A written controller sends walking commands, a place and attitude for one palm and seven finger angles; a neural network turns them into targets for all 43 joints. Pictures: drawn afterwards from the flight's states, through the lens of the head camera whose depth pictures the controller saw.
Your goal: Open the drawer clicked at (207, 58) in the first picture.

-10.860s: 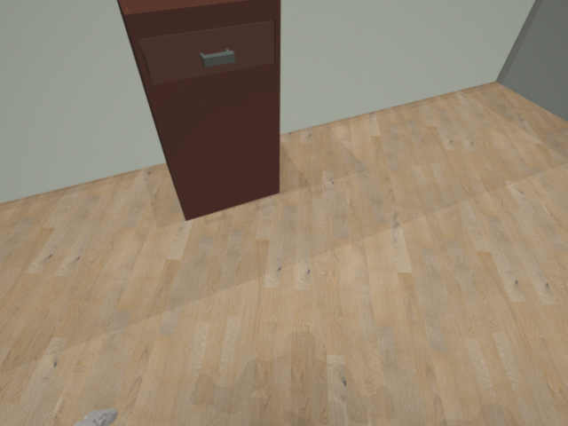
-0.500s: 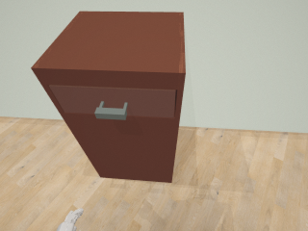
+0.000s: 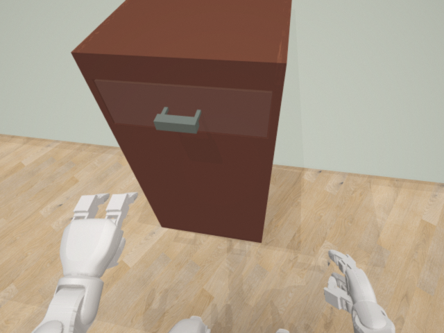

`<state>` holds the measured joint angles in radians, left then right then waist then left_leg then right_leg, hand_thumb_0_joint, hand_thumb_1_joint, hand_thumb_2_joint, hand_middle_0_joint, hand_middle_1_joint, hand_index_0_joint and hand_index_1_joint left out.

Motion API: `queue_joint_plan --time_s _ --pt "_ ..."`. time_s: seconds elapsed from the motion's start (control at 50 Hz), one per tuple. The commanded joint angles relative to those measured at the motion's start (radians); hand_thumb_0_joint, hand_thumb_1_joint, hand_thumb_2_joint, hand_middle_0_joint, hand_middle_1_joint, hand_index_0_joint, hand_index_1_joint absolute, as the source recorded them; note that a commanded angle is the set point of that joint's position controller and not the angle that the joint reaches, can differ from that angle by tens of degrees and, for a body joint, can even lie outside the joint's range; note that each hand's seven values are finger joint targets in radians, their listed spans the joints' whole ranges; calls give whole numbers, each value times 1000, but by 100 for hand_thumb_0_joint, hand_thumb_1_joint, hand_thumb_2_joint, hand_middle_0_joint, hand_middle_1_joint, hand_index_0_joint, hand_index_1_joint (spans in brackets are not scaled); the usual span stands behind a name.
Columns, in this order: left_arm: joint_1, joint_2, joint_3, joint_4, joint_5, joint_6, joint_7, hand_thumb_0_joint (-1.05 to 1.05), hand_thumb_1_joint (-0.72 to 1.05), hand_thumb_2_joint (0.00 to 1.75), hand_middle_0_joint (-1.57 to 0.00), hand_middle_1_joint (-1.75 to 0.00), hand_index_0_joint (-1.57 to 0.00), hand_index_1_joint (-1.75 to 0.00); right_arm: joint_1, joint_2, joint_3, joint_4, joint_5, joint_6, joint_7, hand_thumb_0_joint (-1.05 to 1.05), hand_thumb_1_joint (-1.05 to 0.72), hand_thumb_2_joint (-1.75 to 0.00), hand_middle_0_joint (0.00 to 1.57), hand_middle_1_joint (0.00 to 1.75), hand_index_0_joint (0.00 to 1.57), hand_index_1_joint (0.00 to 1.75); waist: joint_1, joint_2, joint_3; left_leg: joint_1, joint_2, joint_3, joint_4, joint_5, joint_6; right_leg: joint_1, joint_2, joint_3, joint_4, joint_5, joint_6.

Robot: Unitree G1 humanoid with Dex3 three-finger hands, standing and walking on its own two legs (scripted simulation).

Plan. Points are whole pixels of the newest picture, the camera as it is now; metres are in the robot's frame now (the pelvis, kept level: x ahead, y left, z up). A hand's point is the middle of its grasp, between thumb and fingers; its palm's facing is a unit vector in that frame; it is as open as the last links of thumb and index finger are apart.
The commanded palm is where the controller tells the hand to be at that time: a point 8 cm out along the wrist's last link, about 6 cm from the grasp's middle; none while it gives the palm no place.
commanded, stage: raise the hand with hooked fingers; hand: left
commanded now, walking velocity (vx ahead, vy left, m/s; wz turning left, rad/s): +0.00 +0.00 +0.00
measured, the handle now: (179, 117) +0.57 +0.20 +0.03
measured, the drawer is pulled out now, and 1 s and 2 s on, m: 0.00 0.00 0.00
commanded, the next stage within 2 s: move the hooked fingers above the handle in 1.28 s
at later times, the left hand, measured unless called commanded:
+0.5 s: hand (94, 193) +0.30 +0.27 +0.09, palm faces +0.13 -0.08 -0.99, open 12.7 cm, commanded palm +0.27 +0.26 +0.15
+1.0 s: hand (78, 150) +0.34 +0.29 +0.16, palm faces +0.03 -0.07 -1.00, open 13.8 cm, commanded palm +0.31 +0.28 +0.21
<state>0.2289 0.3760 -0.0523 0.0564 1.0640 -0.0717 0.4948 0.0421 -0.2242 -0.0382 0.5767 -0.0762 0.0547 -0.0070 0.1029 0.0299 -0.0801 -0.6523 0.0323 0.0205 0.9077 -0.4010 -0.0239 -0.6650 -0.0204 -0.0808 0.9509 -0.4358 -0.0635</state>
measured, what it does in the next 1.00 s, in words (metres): rises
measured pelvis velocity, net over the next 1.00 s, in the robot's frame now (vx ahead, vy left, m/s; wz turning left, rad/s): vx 0.03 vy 0.04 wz -0.01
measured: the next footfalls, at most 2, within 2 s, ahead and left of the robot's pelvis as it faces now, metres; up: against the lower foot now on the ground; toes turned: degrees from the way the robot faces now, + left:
none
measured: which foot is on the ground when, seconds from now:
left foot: down 0.00-1.00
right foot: down 0.00-1.00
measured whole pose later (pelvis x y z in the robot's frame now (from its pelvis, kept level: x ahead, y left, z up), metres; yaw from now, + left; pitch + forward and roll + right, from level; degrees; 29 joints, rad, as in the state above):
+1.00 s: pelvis +0.03 +0.04 +0.06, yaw +0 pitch +1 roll +0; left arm -0.13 0.51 -0.03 0.05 0.90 0.02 -0.01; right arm 0.11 -0.25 0.01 0.63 0.00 0.14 -0.02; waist 0.09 0.08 0.01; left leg -0.23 -0.01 0.04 0.44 -0.23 0.02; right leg -0.23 -0.04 -0.06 0.45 -0.24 0.01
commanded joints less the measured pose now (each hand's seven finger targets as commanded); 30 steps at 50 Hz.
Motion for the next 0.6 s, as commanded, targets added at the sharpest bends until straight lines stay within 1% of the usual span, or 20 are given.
queue_joint_plan --time_s 0.0,0.02,0.04,0.06,0.08,0.1,0.12,0.14,0.16,0.22,0.24,0.26,0.3,0.32,0.36,0.4,0.46,0.5,0.56,0.58 --pt "-217 123 38 -109 -54 117 -54 0 15 58 -25 -78 -25 -78 -73 -89 -10 -145 31 -23 -33 0 -90 -90 20 30 20 30 -68 -117 -175 128 -87 20 -173 76 62 215 0 190 -369 90 44" --pt "-169 125 43 -54 -68 160 -92 0 13 57 -25 -80 -25 -80 -91 -94 -1 -153 44 -14 -37 0 -90 -90 20 30 20 30 -53 -140 -160 120 -84 24 -200 74 59 248 -1 202 -389 81 43" --pt "-173 123 21 -61 -70 187 -135 0 11 56 -26 -81 -26 -81 -89 -94 9 -152 54 -4 -40 0 -90 -90 20 30 20 30 -39 -159 -164 133 -83 27 -234 90 58 297 -4 195 -396 97 47" --pt "-167 152 40 -84 -77 201 -169 0 8 55 -26 -82 -26 -82 -94 -97 14 -163 58 1 -45 0 -90 -90 20 30 20 30 -22 -161 -164 145 -81 30 -261 107 58 335 -5 190 -400 112 48" --pt "-163 158 41 -98 -81 205 -196 0 6 54 -26 -84 -26 -84 -96 -97 20 -163 59 3 -48 0 -90 -90 20 30 20 30 -15 -142 -165 163 -79 31 -281 119 59 356 -5 175 -399 129 48" --pt "-152 170 49 -94 -80 202 -222 0 4 53 -26 -86 -26 -86 -88 -97 24 -159 57 1 -49 0 -90 -90 20 30 20 30 -10 -137 -139 174 -76 29 -299 132 58 364 -6 161 -399 147 48" --pt "-137 194 81 -105 -78 188 -240 0 1 52 -26 -87 -26 -87 -84 -102 27 -160 53 1 -47 0 -90 -90 20 30 20 30 -1 -106 -149 192 -72 29 -316 143 56 382 -3 151 -396 152 42" --pt "-127 182 75 -125 -77 170 -253 0 -1 51 -27 -88 -27 -88 -75 -94 28 -160 51 0 -45 0 -90 -90 20 30 20 30 4 -107 -136 203 -71 29 -329 149 56 384 -4 140 -401 157 42" --pt "-140 183 82 -150 -73 143 -258 0 -3 50 -27 -90 -27 -90 -66 -94 25 -154 48 -3 -42 0 -90 -90 20 30 20 30 2 -85 -118 221 -67 23 -343 160 55 377 0 132 -406 167 37" --pt "-201 194 115 -248 -61 64 -230 0 -10 47 -27 -94 -27 -94 -55 -93 9 -153 37 -16 -36 0 -90 -90 20 30 20 30 2 -4 -125 283 -65 17 -358 186 54 361 8 108 -413 171 26" --pt "-238 197 118 -280 -60 40 -210 0 -13 46 -27 -96 -27 -96 -41 -93 6 -149 30 -21 -34 0 -90 -90 20 30 20 30 -3 -7 -140 306 -65 13 -359 203 55 356 9 102 -409 185 25" --pt "-243 201 130 -281 -56 22 -190 0 -15 45 -27 -98 -27 -98 -37 -93 0 -143 29 -26 -33 0 -90 -90 20 30 20 30 -8 14 -147 324 -65 12 -354 211 56 344 12 97 -406 192 22" --pt "-292 203 140 -284 -48 4 -152 0 -20 43 -28 -100 -28 -100 -24 -98 -9 -128 26 -27 -28 0 -90 -90 20 30 20 30 -23 22 -166 352 -62 6 -348 240 51 322 19 85 -395 217 18" --pt "-328 204 140 -285 -43 7 -138 0 -22 42 -28 -102 -28 -102 -23 -99 -13 -125 26 -28 -25 0 -90 -90 20 30 20 30 -29 13 -175 363 -61 2 -346 237 50 306 22 81 -396 197 19" --pt "-360 193 123 -261 -41 21 -122 0 -27 40 -28 -105 -28 -105 -17 -104 -25 -110 33 -25 -21 0 -90 -90 20 30 20 30 -40 32 -174 384 -55 0 -350 251 47 289 24 68 -392 215 18" --pt "-389 175 89 -242 -50 55 -133 0 -31 38 -29 -108 -29 -108 -21 -110 -28 -104 42 -19 -18 0 -90 -90 20 30 20 30 -41 39 -186 399 -50 -3 -366 269 44 301 26 56 -390 239 19" --pt "-408 185 66 -243 -67 112 -184 0 -38 35 -29 -112 -29 -112 -34 -116 -27 -100 54 -10 -20 0 -90 -90 20 30 20 30 -30 29 -202 425 -43 -11 -398 329 40 361 26 51 -399 295 20" --pt "-408 191 52 -237 -73 146 -231 0 -43 33 -29 -115 -29 -115 -44 -118 -20 -104 60 2 -21 0 -90 -90 20 30 20 30 -22 2 -200 435 -41 -18 -418 368 38 397 25 48 -409 321 22" --pt "-411 231 71 -230 -87 170 -304 0 -50 30 -30 -120 -30 -120 -52 -120 -7 -108 65 18 -24 0 -90 -90 20 30 20 30 -16 -8 -170 448 -38 -16 -448 417 38 444 27 47 -435 355 25" --pt "-428 240 75 -227 -88 172 -324 0 -50 30 -30 -120 -30 -120 -56 -119 -1 -110 66 26 -25 0 -90 -90 20 30 20 30 -18 -28 -154 448 -37 -14 -455 412 37 445 27 45 -443 352 27"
